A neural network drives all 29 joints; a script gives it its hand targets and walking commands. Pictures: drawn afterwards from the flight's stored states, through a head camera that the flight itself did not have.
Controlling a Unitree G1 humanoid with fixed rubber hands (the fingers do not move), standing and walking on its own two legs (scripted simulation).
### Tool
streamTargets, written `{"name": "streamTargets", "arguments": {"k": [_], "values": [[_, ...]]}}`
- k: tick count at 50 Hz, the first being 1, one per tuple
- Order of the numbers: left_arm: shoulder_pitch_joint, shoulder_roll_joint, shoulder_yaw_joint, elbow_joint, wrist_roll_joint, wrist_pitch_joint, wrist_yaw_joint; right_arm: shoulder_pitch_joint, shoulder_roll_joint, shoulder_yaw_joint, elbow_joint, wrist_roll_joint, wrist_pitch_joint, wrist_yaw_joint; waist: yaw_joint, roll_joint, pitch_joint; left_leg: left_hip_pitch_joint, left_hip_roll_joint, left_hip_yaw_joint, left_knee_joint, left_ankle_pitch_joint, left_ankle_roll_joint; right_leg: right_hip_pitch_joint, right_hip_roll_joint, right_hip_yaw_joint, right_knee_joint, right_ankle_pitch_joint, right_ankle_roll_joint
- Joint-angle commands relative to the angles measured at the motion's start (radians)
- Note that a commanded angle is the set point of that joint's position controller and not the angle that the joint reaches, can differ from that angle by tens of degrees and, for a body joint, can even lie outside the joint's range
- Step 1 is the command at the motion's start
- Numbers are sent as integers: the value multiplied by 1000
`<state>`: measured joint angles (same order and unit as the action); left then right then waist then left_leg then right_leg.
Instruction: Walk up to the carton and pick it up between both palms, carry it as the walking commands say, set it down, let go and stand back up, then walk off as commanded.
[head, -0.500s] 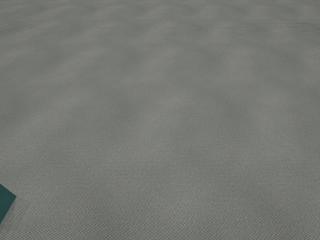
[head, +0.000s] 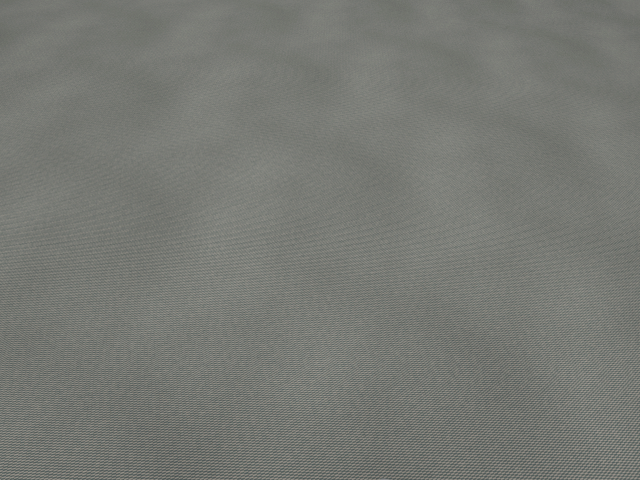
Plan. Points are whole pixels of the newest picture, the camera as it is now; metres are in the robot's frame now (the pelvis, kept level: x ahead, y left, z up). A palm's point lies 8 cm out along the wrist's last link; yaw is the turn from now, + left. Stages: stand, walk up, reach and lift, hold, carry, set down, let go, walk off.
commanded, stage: walk off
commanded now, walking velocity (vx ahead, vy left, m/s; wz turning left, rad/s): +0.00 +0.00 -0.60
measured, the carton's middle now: out of the picture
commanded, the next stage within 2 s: stand in 1.44 s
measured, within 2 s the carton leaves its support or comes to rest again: neither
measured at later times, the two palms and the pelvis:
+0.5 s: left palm out of the picture +0.10 +0.20 -0.11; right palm out of the picture +0.07 -0.33 -0.11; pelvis +0.00 -0.05 +0.00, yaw -15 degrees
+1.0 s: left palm (263, 430) +0.22 +0.09 -0.11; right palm out of the picture -0.13 -0.33 -0.11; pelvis -0.03 -0.06 +0.00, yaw -35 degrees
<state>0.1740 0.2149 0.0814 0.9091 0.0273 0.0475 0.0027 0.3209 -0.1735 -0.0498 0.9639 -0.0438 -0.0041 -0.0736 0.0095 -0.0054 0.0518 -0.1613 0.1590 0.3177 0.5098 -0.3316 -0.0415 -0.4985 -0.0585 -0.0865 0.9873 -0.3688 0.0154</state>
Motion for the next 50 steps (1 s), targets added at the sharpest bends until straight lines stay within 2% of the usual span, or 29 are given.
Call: {"name": "streamTargets", "arguments": {"k": [1,3,5,6,7,8,9,10,11,12,14,16,21,23,25,28,30,31,32,33,34,35,36,37,40,44,45,48,50], "values": [[-18,-6,-12,-72,-2,-4,-25,48,-169,-41,-42,-3,-6,18,-19,226,6,24,206,-82,-114,492,101,26,-16,-25,-197,-5,3],[-18,15,-7,-89,0,-9,-35,64,-203,-54,-36,3,1,27,-31,231,-21,45,228,-85,-69,481,94,91,5,-65,-285,-23,1],[63,57,8,-72,12,-28,-32,52,-216,-62,-48,20,6,42,19,122,-70,-20,198,-30,130,423,55,270,33,-77,-460,151,-14],[136,113,26,-49,25,-42,-23,73,-177,-53,-62,30,1,57,60,-32,-135,-141,140,-10,327,264,8,443,-10,13,-555,291,-34],[199,229,51,-51,25,-57,-17,69,-115,-37,-112,24,4,68,58,-308,-164,-379,42,-22,554,-332,-46,578,-286,337,-598,660,-88],[256,298,71,-31,-8,-51,-3,-55,-118,-46,-157,16,26,58,137,-349,-174,-420,-21,-171,646,-371,-60,463,-374,505,-628,732,-252],[245,284,78,-27,-9,-49,4,-133,-135,-46,-201,27,35,64,137,-273,-150,-434,-6,-214,681,-349,-62,414,-356,537,-670,596,-285],[168,227,60,-42,-4,-51,8,-135,-154,-45,-197,30,29,69,86,-190,-113,-483,12,-243,683,-270,-46,461,-321,419,-663,583,-262],[83,188,43,-62,4,-47,17,-67,-146,-45,-168,39,18,75,32,-154,-116,-494,8,-261,662,-201,-44,492,-263,315,-647,607,-235],[53,166,37,-71,5,-46,26,-50,-135,-42,-157,34,15,73,22,-172,-115,-454,11,-290,615,-141,-43,443,-228,298,-650,596,-215],[77,127,22,-66,-6,-53,19,-76,-133,-46,-173,11,27,57,16,-115,-115,-364,-23,-296,607,-86,-24,342,-198,307,-648,638,-212],[52,130,20,-79,-6,-54,12,-30,-117,-44,-167,14,39,54,-20,-51,-118,-359,-55,-299,562,-47,-18,326,-183,289,-666,538,-225],[101,178,28,-80,-1,-49,-2,-118,-114,-36,-212,22,51,41,15,-129,-76,-323,-93,-321,391,-54,-34,254,-178,384,-725,237,-246],[112,199,33,-86,1,-40,-8,-140,-122,-33,-223,27,49,41,32,-143,-73,-275,-107,-324,328,-63,-39,231,-176,416,-727,219,-248],[123,196,34,-90,4,-34,-13,-158,-125,-36,-228,39,38,38,47,-110,-89,-248,-131,-316,265,-68,-42,264,-159,441,-715,234,-237],[103,201,34,-92,-4,-24,-18,-115,-124,-33,-234,46,24,32,26,-121,-80,-163,-146,-322,117,-88,-26,255,-164,492,-679,364,-220],[65,200,34,-106,-16,-20,-12,1,-123,-35,-205,48,12,25,-30,-91,-111,31,-151,-297,-168,74,-18,177,-86,444,-623,296,-146],[60,162,27,-113,-29,-22,-8,18,-166,-45,-202,36,3,21,-35,-22,-113,162,-59,-356,-234,111,-2,62,-19,405,-557,202,-81],[88,94,17,-121,-31,-22,-6,22,-244,-62,-210,28,4,16,-20,163,-133,277,181,-573,-309,-40,59,-82,88,268,-349,-82,-19],[65,119,27,-132,-16,-17,-2,-73,-304,-74,-240,19,13,21,-15,268,-71,91,334,-669,-355,-14,156,-163,143,106,-107,-159,3],[28,177,36,-147,8,-6,-12,-97,-295,-80,-249,3,15,30,-21,261,1,-149,363,-659,-405,-54,228,-63,62,139,62,-139,1],[44,181,44,-135,12,-2,-25,-151,-184,-45,-266,8,7,33,22,105,55,-198,241,-551,-377,45,179,-2,61,178,109,-66,-6],[103,146,43,-108,-2,-3,-38,-207,-127,-23,-281,11,-3,30,74,79,33,-100,149,-410,-297,243,117,-35,79,184,136,-30,-1],[171,118,34,-82,-2,-1,-45,-243,-141,-28,-290,8,-8,25,99,133,-18,-18,130,-331,-254,383,101,-68,93,151,195,-13,14],[98,122,21,-107,-3,-1,-51,-105,-168,-38,-270,8,-16,38,8,179,-58,28,100,-260,-202,504,126,-72,63,78,153,13,48],[-36,107,6,-180,-16,6,-63,-23,-212,-45,-243,10,-4,42,-48,292,-23,80,134,-204,-172,522,153,-61,25,41,-67,-2,91],[-60,117,5,-193,-15,6,-66,-16,-231,-53,-248,8,-4,48,-63,275,-33,75,149,-203,-161,539,150,-14,25,28,-126,-32,82],[-76,121,1,-212,-14,-1,-66,-1,-272,-65,-234,11,3,60,-71,307,-60,92,180,-186,-105,587,141,75,37,-19,-277,-74,59],[-27,113,0,-204,-14,-3,-59,-39,-299,-76,-243,18,4,66,-28,254,-78,76,194,-176,-34,519,106,167,31,-15,-458,17,40]]}}
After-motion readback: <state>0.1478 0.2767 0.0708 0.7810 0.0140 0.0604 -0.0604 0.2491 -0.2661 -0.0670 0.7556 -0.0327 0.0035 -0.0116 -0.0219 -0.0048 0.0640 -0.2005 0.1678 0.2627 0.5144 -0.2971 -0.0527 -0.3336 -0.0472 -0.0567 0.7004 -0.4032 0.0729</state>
